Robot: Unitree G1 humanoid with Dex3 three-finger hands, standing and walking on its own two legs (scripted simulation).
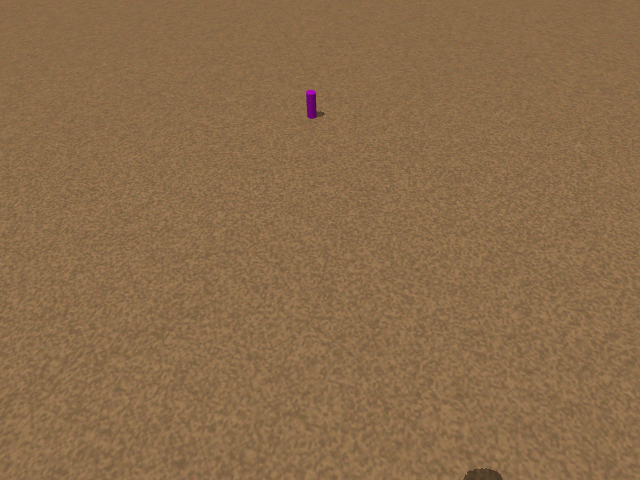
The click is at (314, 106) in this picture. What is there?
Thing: slim round
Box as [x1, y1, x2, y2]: [306, 90, 316, 118]
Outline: 308,90 306,91 307,116 313,118 316,115 315,91
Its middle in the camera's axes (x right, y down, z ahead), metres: -0.05 -0.79 +2.20
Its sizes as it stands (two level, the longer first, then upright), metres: 0.053 0.053 0.147
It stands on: the floor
